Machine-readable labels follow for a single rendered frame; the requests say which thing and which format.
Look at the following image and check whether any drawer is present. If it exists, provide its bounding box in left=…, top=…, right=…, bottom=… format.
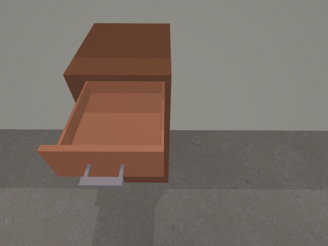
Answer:
left=37, top=81, right=165, bottom=177

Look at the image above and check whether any handle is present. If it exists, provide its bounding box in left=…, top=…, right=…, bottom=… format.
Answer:
left=79, top=165, right=125, bottom=190

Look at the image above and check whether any cabinet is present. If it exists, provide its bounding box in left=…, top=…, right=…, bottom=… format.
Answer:
left=63, top=23, right=172, bottom=182

